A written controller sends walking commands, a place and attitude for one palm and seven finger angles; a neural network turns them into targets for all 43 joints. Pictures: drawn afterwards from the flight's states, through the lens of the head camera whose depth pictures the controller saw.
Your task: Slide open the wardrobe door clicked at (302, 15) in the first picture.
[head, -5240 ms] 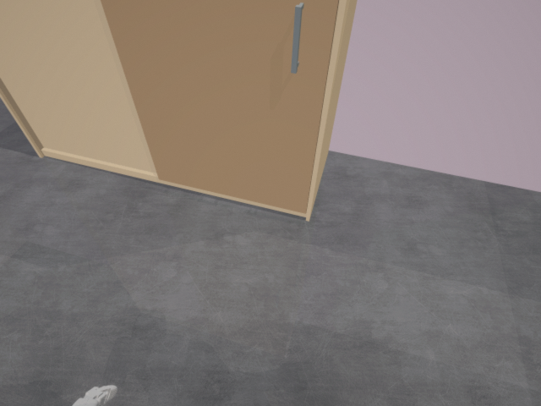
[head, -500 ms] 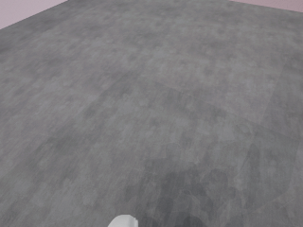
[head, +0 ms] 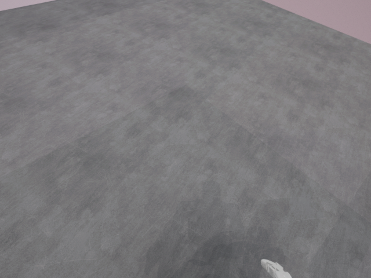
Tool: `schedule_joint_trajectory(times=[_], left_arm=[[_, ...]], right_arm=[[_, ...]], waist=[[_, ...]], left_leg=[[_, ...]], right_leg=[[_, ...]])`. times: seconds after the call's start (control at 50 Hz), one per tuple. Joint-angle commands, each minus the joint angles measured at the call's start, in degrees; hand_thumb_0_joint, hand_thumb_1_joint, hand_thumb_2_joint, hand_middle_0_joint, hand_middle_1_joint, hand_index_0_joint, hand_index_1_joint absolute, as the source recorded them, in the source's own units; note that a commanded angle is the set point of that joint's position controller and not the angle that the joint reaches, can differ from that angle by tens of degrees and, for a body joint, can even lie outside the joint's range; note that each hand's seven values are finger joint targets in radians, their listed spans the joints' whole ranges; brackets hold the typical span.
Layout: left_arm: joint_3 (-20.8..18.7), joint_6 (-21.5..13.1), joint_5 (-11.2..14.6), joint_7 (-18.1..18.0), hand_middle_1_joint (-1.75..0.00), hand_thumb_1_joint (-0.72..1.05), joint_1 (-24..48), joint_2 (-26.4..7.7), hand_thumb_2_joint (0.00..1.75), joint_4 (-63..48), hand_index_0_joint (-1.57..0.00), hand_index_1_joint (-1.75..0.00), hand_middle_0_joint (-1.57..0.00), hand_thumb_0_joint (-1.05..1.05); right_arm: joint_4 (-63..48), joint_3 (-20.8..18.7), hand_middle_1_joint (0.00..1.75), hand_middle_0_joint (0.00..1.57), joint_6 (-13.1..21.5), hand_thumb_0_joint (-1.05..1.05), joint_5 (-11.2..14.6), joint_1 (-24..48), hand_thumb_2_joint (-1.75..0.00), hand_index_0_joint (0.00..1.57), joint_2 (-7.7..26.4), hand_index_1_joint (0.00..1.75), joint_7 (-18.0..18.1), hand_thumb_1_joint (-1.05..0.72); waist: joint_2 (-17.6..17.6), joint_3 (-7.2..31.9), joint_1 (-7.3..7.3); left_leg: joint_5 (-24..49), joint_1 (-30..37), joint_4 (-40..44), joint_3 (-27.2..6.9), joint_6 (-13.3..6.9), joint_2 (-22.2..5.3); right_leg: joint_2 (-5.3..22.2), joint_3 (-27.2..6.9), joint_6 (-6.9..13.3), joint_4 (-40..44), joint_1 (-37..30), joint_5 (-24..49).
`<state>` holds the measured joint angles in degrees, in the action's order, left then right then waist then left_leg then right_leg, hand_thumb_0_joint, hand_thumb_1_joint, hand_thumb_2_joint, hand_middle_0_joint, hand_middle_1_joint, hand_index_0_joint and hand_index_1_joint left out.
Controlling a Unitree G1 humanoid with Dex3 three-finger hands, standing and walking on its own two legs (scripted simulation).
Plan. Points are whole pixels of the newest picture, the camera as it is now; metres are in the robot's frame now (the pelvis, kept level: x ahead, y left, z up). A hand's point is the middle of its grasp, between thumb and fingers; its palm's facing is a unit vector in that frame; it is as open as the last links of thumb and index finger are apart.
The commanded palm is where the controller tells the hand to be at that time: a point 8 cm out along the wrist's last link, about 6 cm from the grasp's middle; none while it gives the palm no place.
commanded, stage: turn to face it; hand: right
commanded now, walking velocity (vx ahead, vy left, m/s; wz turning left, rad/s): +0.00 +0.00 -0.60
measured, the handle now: out of the picture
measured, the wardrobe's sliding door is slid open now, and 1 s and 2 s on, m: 0.00 0.00 0.00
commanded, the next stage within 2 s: none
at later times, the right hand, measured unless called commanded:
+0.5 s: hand out of the picture +0.02 -0.28 -0.16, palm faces +0.32 +0.91 -0.26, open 7.3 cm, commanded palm none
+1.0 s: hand out of the picture -0.03 -0.16 -0.13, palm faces +0.56 +0.78 -0.28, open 7.3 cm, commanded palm none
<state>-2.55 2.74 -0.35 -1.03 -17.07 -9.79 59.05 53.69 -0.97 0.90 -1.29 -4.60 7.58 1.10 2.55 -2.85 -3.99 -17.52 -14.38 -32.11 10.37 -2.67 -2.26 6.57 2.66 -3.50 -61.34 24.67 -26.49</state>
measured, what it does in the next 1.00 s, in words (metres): steps on the spot, turning right: right foot, then left foot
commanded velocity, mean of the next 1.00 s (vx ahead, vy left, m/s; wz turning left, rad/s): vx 0.00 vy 0.00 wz -0.60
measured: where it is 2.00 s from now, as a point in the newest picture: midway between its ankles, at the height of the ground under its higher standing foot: outside the picture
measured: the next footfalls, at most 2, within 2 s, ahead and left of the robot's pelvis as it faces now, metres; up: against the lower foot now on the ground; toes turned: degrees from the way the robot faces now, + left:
right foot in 0.20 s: +0.07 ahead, -0.13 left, +0.00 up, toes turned -17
left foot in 0.78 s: +0.09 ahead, +0.11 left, +0.00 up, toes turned -25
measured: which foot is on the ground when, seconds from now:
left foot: down 0.00-0.22, up 0.24-0.76, down 0.78-1.00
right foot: up 0.00-0.18, down 0.20-0.78, up 0.80-1.00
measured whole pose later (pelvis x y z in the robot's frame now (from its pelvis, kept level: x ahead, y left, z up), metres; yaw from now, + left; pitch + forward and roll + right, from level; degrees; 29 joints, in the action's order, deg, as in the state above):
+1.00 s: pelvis +0.01 +0.05 +0.01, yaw -35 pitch +0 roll -2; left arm -6.1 4.7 -1.4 1.7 -13.1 -15.6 53.4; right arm 50.8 -1.8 -0.8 -1.0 -14.1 9.5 1.4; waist 2.3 -2.4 -1.5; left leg -16.0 -11.2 -27.4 9.0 -1.3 -4.6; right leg 0.8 -1.1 -4.8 -67.2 32.1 -18.2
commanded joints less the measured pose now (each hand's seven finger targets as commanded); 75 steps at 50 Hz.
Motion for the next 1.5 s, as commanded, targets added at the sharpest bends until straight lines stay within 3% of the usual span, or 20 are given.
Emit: schedule_joint_trajectory(times=[0.0,0.12,0.16,0.2,0.22,0.24,0.34,0.6,0.72,0.74,0.76,0.8,0.88,1.1,1.18,1.22,1.26,1.28,1.38,1.48], left_arm=[[-1.1,-0.1,-0.4,0.7,-0.3,0.9,-2.4,-3.2,0.9,-2.7,-0.2,-0.3,-0.2,0.0],[-1.7,-1.3,-0.6,1.6,-0.3,0.9,2.3,-3.3,0.9,-6.3,-0.2,-0.3,-0.2,0.0],[-2.4,-1.6,-0.9,1.7,-0.3,0.9,-2.7,-5.4,0.9,-6.1,-0.2,-0.3,-0.2,0.0],[-4.5,-2.5,-1.2,1.2,-0.3,0.9,-8.7,-15.3,0.9,-6.3,-0.2,-0.3,-0.2,0.0],[-4.3,-2.1,-1.1,0.9,-0.3,0.9,-8.4,-15.5,0.9,-5.8,-0.2,-0.3,-0.2,0.0],[-4.1,-2.3,-1.1,0.3,-0.3,0.9,-5.3,-13.9,0.9,-6.5,-0.2,-0.3,-0.2,0.0],[-3.0,-3.3,-0.7,-0.2,-0.3,0.9,1.9,-11.9,0.9,-9.7,-0.2,-0.3,-0.2,0.0],[-4.5,-1.6,-1.0,1.0,-0.3,0.9,2.6,-14.6,0.9,-9.8,-0.2,-0.3,-0.2,0.0],[-5.2,-0.6,-0.9,1.4,-0.3,0.9,7.9,-14.0,0.9,-12.2,-0.2,-0.3,-0.2,0.0],[-5.0,-0.4,-0.4,1.7,-0.3,0.9,7.8,-11.0,0.9,-12.8,-0.2,-0.3,-0.2,0.0],[-4.4,-0.5,-0.4,1.6,-0.3,0.9,6.2,-6.7,0.9,-14.2,-0.2,-0.3,-0.2,0.0],[-5.1,0.1,-1.5,2.2,-0.3,0.9,5.7,-10.9,0.9,-13.3,-0.2,-0.3,-0.2,0.0],[-4.6,0.8,-1.3,2.9,-0.3,0.9,3.4,-9.4,0.9,-9.7,-0.2,-0.3,-0.2,0.0],[-2.4,0.4,-0.5,2.8,-0.3,0.9,13.1,-7.8,0.9,-11.7,-0.2,-0.3,-0.2,0.0],[-2.1,-0.5,-0.2,2.6,-0.3,0.9,10.7,-7.8,0.9,-11.6,-0.2,-0.3,-0.2,0.0],[-2.8,-1.3,-0.5,2.6,-0.3,0.9,5.2,-10.6,0.9,-10.3,-0.2,-0.3,-0.2,0.0],[-5.5,-1.9,-0.3,1.7,-0.3,0.9,-1.9,-21.7,0.9,-9.3,-0.2,-0.3,-0.2,0.0],[-5.2,-1.5,-0.3,1.5,-0.3,0.9,-3.3,-20.8,0.9,-8.0,-0.2,-0.3,-0.2,0.0],[-3.2,-2.3,-0.6,0.5,-0.3,0.9,7.1,-14.7,0.9,-10.9,-0.2,-0.3,-0.2,0.0],[-3.4,-2.3,-0.6,0.6,-0.3,0.9,5.0,-14.4,0.9,-10.8,-0.2,-0.3,-0.2,0.0]], right_arm=[[-2.0,-3.1,0.3,0.2,-0.1,0.0,0.1,-3.8,-0.9,0.2,10.9,0.3,0.9,-0.9],[-2.5,-4.6,0.3,0.2,-0.7,0.0,-0.3,-5.4,-0.9,0.2,12.1,0.3,1.1,-0.9],[-2.9,-4.9,0.3,0.2,-1.1,0.0,0.3,-4.9,-0.9,0.2,11.7,0.3,1.0,-0.9],[-6.8,-3.9,0.3,0.2,-1.7,0.0,1.1,-4.1,-0.9,0.2,6.4,0.3,0.5,-0.9],[-7.5,-4.0,0.3,0.2,-2.2,0.0,0.4,-2.6,-0.9,0.2,8.4,0.3,0.7,-0.9],[-6.7,-4.1,0.3,0.2,-2.6,0.0,0.1,-1.5,-0.9,0.2,7.7,0.3,0.8,-0.9],[-3.9,-4.9,0.3,0.2,-2.2,0.0,0.2,-5.2,-0.9,0.2,9.3,0.3,-0.4,-0.9],[-6.4,-4.4,0.3,0.2,-2.8,0.0,0.6,-3.4,-0.9,0.2,10.5,0.3,0.2,-0.9],[-5.0,-4.8,0.3,0.2,-2.0,0.0,1.0,-13.6,-0.9,0.2,10.9,0.3,0.6,-0.9],[-5.2,-5.5,0.3,0.2,-1.3,0.0,0.2,-16.0,-0.9,0.2,15.0,0.3,1.0,-0.9],[-6.8,-6.1,0.3,0.2,-1.1,0.0,-0.7,-13.9,-0.9,0.2,20.5,0.3,1.2,-0.9],[-9.9,-4.8,0.3,0.2,-1.3,0.0,0.1,-3.7,-0.9,0.2,17.0,0.3,1.4,-0.9],[-8.9,-3.2,0.3,0.2,-0.1,0.0,0.5,-4.0,-0.9,0.2,11.7,0.3,0.8,-0.9],[-4.6,-4.3,0.3,0.2,-0.6,0.0,-0.5,-14.3,-0.9,0.2,15.9,0.3,0.8,-0.9],[-4.1,-5.1,0.3,0.2,-1.1,0.0,-0.5,-13.0,-0.9,0.2,17.2,0.3,0.6,-0.9],[-4.3,-5.3,0.3,0.2,-1.5,0.0,0.3,-11.5,-0.9,0.2,16.8,0.3,0.3,-0.9],[-8.6,-3.6,0.3,0.2,-1.9,0.0,0.7,-8.1,-0.9,0.2,10.7,0.3,-0.1,-0.9],[-9.0,-3.8,0.3,0.2,-2.5,0.0,0.3,-5.9,-0.9,0.2,12.4,0.3,0.1,-0.9],[-5.5,-4.6,0.3,0.2,-2.6,0.0,0.2,-6.9,-0.9,0.2,12.2,0.3,-0.6,-0.9],[-6.3,-4.5,0.3,0.2,-2.8,0.0,0.2,-5.4,-0.9,0.2,12.3,0.3,-0.3,-0.9]], waist=[[-11.7,0.7,2.78],[-12.0,2.9,4.27],[-5.5,5.8,1.28],[21.9,7.7,-1.29],[13.4,9.2,-1.07],[13.3,7.2,-0.09],[1.9,8.4,2.82],[6.8,4.8,1.42],[5.1,6.8,6.02],[-5.0,7.2,7.37],[-23.0,5.0,6.83],[-12.5,1.2,2.32],[-12.4,-1.1,1.4],[-14.2,3.3,7.0],[-16.3,6.0,6.24],[-9.9,9.2,2.76],[16.6,11.7,-1.46],[9.8,11.5,-1.51],[5.5,5.1,3.08],[4.6,4.6,2.7]], left_leg=[[28.7,0.3,12.4,-4.4,-5.3,-16.2],[28.4,5.9,5.4,-2.3,-4.0,-18.1],[22.1,2.5,-4.0,0.5,-0.5,-16.3],[-22.3,-17.6,-29.8,0.2,7.4,-3.0],[-21.4,-17.2,-36.4,-7.1,6.1,-3.6],[-16.5,-20.7,-38.1,-9.1,6.0,-4.9],[-2.3,-19.6,-37.6,-10.5,7.5,-3.9],[-6.3,-13.4,-18.9,-10.8,7.9,-1.1],[1.0,8.5,5.5,-8.7,5.5,1.5],[-3.4,15.2,16.4,-17.1,3.0,-7.1],[-12.1,13.5,23.1,-36.7,-2.9,-24.4],[-11.3,-4.6,23.2,-26.9,-4.0,-22.6],[10.6,0.3,16.5,-12.3,-0.6,-13.6],[29.1,12.4,10.3,-6.9,-4.4,-19.2],[31.7,11.7,5.1,-3.8,-2.9,-19.9],[25.9,6.1,-5.1,0.5,1.4,-17.6],[-21.6,-21.0,-27.9,-1.1,8.7,-5.6],[-20.3,-20.8,-33.0,-6.1,7.6,-6.5],[-4.5,-19.1,-36.4,-9.1,8.5,-5.0],[-2.5,-18.2,-31.5,-10.3,9.5,-3.9]], right_leg=[[-0.5,1.8,-0.5,1.6,1.0,2.8],[-1.3,4.9,0.4,18.5,-1.3,5.7],[-2.2,4.5,1.5,29.3,-10.9,16.8],[18.4,-26.3,13.8,41.1,-20.3,53.2],[20.1,-25.2,16.6,41.3,-18.7,44.5],[16.5,-23.9,14.7,42.8,-17.1,36.1],[7.9,-14.4,10.8,42.4,-17.4,33.1],[5.8,-24.0,13.3,45.0,-12.1,14.4],[0.2,-24.1,9.1,40.4,1.1,10.3],[-5.1,-18.5,5.3,29.2,9.1,4.3],[-13.1,-6.3,0.3,11.0,18.5,-4.1],[-7.9,-8.3,1.5,-4.2,11.0,0.6],[-5.9,-4.3,-0.8,-10.3,11.5,9.1],[-4.0,1.6,-1.2,11.1,5.4,1.3],[-5.1,4.4,0.5,23.9,-3.3,3.4],[-4.8,3.0,1.6,37.5,-15.6,17.1],[17.5,-25.5,13.2,39.5,-31.1,57.4],[18.6,-21.0,16.3,37.8,-28.8,55.6],[6.1,-12.9,10.8,40.1,-19.2,44.0],[5.3,-16.4,11.9,41.8,-18.6,38.1]])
